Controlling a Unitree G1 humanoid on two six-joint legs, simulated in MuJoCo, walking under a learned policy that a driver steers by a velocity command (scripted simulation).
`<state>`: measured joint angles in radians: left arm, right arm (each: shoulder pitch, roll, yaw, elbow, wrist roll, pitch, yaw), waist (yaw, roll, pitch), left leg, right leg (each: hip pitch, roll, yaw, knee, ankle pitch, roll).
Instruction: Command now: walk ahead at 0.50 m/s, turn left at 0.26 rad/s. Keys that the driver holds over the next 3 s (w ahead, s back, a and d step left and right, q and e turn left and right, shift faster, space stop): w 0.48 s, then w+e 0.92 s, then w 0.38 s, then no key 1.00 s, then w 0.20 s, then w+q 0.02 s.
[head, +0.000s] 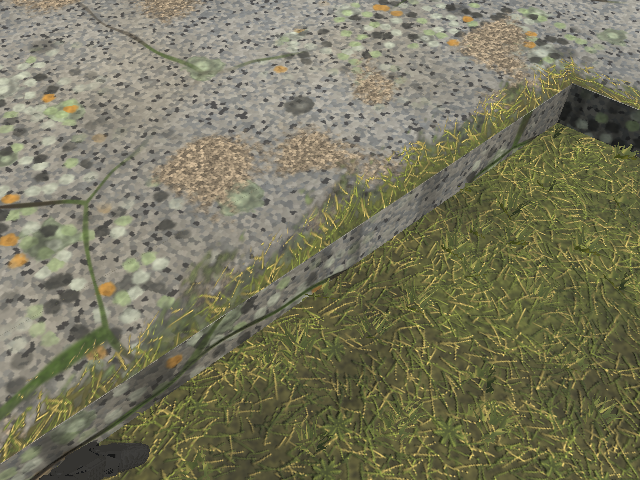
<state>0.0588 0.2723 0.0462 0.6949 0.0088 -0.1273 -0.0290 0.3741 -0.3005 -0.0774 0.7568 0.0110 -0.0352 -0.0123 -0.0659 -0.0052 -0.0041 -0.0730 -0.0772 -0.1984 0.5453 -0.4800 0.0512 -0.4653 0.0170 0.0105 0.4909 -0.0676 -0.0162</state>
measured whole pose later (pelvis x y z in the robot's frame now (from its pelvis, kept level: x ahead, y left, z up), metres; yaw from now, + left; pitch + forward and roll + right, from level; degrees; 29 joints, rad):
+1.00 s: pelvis +0.52 +0.01 +0.00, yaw -12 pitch +2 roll +2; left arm 0.08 0.25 0.05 0.68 -0.02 -0.03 -0.06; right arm 0.32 -0.29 -0.07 0.85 0.01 -0.06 -0.03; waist -0.07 -0.03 0.03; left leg 0.09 0.01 0.25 0.28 -0.40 -0.02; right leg -0.59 -0.05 -0.04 0.63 -0.08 -0.06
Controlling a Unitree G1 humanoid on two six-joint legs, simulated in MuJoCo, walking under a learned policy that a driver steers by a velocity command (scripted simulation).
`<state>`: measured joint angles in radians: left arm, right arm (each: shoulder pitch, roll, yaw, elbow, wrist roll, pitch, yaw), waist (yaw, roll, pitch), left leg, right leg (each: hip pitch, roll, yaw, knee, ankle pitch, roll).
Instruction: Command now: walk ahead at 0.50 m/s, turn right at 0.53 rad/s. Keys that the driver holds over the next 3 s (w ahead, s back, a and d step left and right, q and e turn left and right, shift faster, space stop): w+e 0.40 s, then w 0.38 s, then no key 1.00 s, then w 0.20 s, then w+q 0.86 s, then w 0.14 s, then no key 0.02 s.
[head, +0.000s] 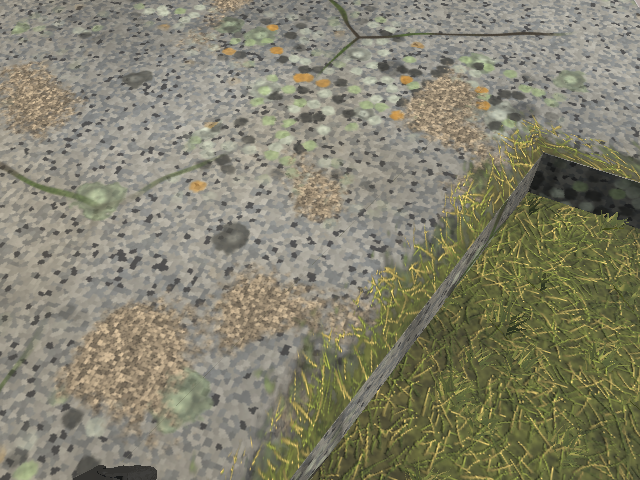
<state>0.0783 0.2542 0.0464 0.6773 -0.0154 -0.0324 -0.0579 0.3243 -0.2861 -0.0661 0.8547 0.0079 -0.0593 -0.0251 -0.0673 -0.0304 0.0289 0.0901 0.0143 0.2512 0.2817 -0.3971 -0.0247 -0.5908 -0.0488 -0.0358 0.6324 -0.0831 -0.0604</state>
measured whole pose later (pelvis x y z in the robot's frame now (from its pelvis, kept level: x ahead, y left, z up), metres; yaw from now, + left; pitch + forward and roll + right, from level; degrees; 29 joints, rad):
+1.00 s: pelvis +0.54 +0.00 +0.17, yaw -20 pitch +0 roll -1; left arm 0.10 0.24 0.07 0.70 0.00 -0.03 -0.01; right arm 0.48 -0.18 -0.04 0.83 0.01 -0.09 -0.04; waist -0.04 -0.04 0.01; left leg -0.10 0.00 0.10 0.36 -0.26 0.06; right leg -0.74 -0.01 0.06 0.99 -0.03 -0.02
